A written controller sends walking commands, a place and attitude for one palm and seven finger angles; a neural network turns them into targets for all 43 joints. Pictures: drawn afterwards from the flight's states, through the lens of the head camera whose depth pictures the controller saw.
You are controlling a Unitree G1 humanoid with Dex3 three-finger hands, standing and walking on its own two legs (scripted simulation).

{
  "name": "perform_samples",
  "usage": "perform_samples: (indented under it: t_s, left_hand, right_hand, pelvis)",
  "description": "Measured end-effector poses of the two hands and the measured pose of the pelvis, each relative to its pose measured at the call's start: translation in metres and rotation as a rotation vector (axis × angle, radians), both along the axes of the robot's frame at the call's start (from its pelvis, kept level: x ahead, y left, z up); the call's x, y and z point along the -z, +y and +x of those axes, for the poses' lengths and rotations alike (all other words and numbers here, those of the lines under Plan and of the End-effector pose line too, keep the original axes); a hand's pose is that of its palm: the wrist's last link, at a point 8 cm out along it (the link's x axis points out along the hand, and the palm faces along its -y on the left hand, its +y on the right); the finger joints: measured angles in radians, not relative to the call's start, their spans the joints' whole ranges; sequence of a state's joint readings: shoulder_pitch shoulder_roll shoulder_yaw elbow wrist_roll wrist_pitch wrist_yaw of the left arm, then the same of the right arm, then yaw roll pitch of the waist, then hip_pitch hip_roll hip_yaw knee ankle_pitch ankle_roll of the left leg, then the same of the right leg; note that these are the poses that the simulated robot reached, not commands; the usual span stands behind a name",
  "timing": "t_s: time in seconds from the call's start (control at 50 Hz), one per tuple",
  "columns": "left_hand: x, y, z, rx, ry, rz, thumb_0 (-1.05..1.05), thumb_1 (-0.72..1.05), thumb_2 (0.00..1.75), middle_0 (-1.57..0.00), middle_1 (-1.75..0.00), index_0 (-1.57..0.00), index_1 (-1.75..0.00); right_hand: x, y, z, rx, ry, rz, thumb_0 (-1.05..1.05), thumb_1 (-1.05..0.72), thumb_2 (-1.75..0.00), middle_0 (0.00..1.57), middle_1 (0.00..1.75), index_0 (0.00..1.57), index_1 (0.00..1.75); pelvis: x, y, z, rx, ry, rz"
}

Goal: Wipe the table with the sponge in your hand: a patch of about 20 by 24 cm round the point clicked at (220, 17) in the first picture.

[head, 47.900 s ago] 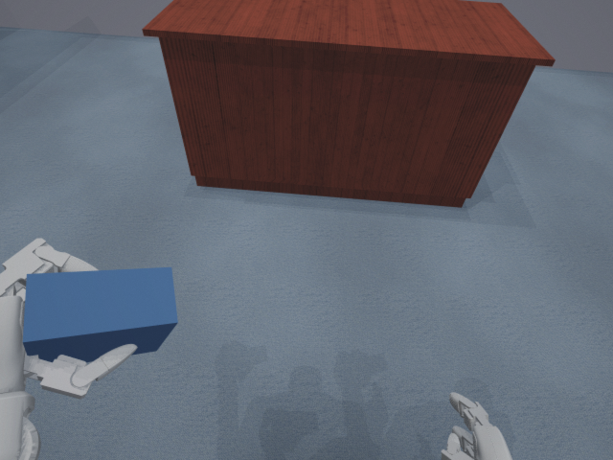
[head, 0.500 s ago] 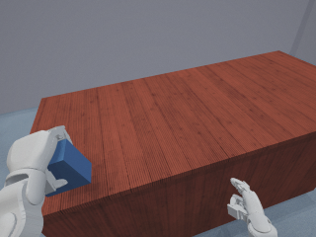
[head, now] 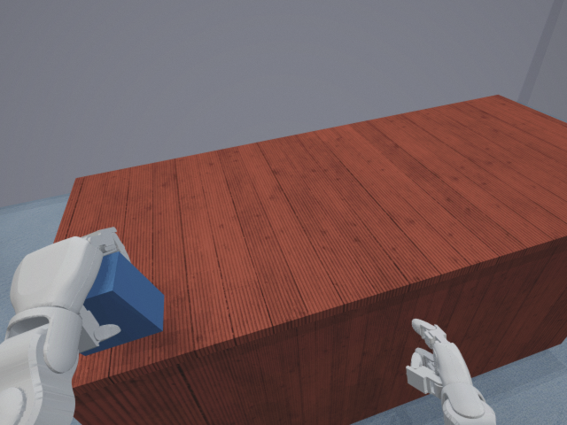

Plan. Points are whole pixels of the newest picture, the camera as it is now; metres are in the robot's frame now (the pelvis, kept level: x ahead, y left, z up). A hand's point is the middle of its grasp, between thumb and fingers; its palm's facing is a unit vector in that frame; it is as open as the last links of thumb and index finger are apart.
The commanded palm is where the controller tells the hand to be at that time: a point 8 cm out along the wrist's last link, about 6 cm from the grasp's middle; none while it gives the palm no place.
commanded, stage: step back with the hand held close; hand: left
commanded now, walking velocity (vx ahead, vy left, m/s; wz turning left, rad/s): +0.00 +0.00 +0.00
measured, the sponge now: (109, 312) +0.19 +0.28 +0.11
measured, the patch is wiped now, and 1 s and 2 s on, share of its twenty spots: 1.00 1.00 1.00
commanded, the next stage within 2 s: stop stepping back and stand still in 1.26 s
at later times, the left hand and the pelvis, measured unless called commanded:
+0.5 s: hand (84, 273) +0.19 +0.27 +0.19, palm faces +0.41 -0.79 -0.45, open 9.9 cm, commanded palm +0.13 +0.31 +0.22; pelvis -0.02 +0.02 -0.01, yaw +1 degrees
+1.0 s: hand (26, 341) +0.10 +0.27 +0.19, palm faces +0.42 -0.84 -0.34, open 9.9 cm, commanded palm +0.04 +0.33 +0.22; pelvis -0.10 +0.04 -0.03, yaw +4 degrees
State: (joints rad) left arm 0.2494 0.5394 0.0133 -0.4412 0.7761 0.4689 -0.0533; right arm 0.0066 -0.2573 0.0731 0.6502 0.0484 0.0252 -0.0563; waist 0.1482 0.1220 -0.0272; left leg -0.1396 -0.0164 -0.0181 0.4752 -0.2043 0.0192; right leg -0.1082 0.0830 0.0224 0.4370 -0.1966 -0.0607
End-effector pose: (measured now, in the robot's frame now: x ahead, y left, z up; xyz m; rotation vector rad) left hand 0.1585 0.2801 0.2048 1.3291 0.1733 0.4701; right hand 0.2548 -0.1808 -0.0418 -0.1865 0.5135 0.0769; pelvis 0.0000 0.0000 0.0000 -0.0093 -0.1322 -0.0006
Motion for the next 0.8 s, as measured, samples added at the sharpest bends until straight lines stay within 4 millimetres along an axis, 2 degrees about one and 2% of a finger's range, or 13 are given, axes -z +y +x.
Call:
perform_samples:
  t_s: [0.06,0.12,0.16,0.2,0.26,0.34,0.4,0.46,0.52,0.62,0.8]
  left_hand:
    - [0.001,0.001,0.001,-0.005,0.005,0.007,-0.01,-0.5,1.07,-0.72,-1.37,-0.77,-1.31]
    - [0.009,0.01,0.006,0.15,-0.174,-0.456,-0.01,-0.5,1.07,-0.72,-1.37,-0.77,-1.31]
    - [0.012,0.01,0.009,0.241,-0.293,-0.616,-0.01,-0.5,1.07,-0.72,-1.37,-0.77,-1.31]
    - [0.011,0.007,0.009,0.326,-0.402,-0.698,-0.01,-0.5,1.07,-0.72,-1.37,-0.77,-1.31]
    - [0.003,0.004,0.008,0.425,-0.513,-0.74,-0.01,-0.5,1.07,-0.72,-1.37,-0.77,-1.31]
    - [-0.009,0.012,0.003,0.478,-0.559,-0.685,-0.01,-0.5,1.07,-0.72,-1.37,-0.77,-1.31]
    - [-0.012,0.022,-0.001,0.471,-0.551,-0.64,-0.01,-0.5,1.07,-0.72,-1.37,-0.77,-1.32]
    - [-0.01,0.029,-0.006,0.45,-0.536,-0.624,-0.01,-0.5,1.07,-0.72,-1.37,-0.77,-1.32]
    - [-0.003,0.031,-0.015,0.44,-0.529,-0.63,-0.01,-0.5,1.07,-0.72,-1.37,-0.77,-1.32]
    - [0.004,0.031,-0.034,0.466,-0.559,-0.646,-0.01,-0.51,1.07,-0.72,-1.37,-0.77,-1.32]
    - [-0.009,0.046,-0.064,0.438,-0.687,-0.573,-0.01,-0.51,1.07,-0.73,-1.37,-0.78,-1.32]
  right_hand:
    - [0.001,-0.001,-0.001,0.002,0.003,-0.004,0.02,-0.91,-0.9,0.2,0.3,0.2,0.3]
    - [-0.003,-0.002,-0.01,-0.007,-0.014,-0.026,0.02,-0.91,-0.9,0.2,0.3,0.2,0.3]
    - [-0.002,-0.006,-0.024,0.002,-0.002,-0.051,0.02,-0.91,-0.9,0.2,0.3,0.2,0.3]
    - [0.004,-0.013,-0.041,0.029,0.033,-0.088,0.01,-0.91,-0.9,0.2,0.3,0.2,0.3]
    - [0.018,-0.028,-0.072,0.094,0.134,-0.144,0.01,-0.91,-0.9,0.2,0.3,0.2,0.3]
    - [0.034,-0.045,-0.115,0.187,0.254,-0.179,0.01,-0.91,-0.9,0.2,0.3,0.2,0.3]
    - [0.042,-0.051,-0.142,0.233,0.31,-0.186,0.02,-0.91,-0.9,0.2,0.3,0.2,0.3]
    - [0.047,-0.052,-0.159,0.257,0.328,-0.18,0.02,-0.91,-0.9,0.2,0.3,0.2,0.3]
    - [0.049,-0.048,-0.166,0.263,0.313,-0.17,0.02,-0.91,-0.9,0.2,0.3,0.2,0.3]
    - [0.047,-0.037,-0.165,0.246,0.251,-0.167,0.02,-0.91,-0.9,0.2,0.3,0.2,0.3]
    - [0.041,-0.013,-0.156,0.164,0.133,-0.133,0.02,-0.91,-0.9,0.2,0.3,0.2,0.3]
  pelvis:
    - [0.0,0.0,0.0,0.001,0.001,-0.001]
    - [0.001,-0.001,-0.001,-0.023,0.046,-0.013]
    - [0.003,-0.002,-0.001,-0.023,0.079,-0.02]
    - [0.007,0.0,0.0,-0.025,0.104,-0.033]
    - [0.008,0.005,-0.002,-0.027,0.121,-0.025]
    - [0.009,0.013,-0.007,-0.019,0.14,-0.016]
    - [0.009,0.018,-0.012,-0.016,0.144,-0.016]
    - [0.009,0.022,-0.019,-0.013,0.147,-0.02]
    - [0.012,0.024,-0.028,-0.011,0.152,-0.026]
    - [0.019,0.03,-0.043,-0.013,0.153,-0.031]
    - [0.024,0.032,-0.064,-0.014,0.135,-0.041]
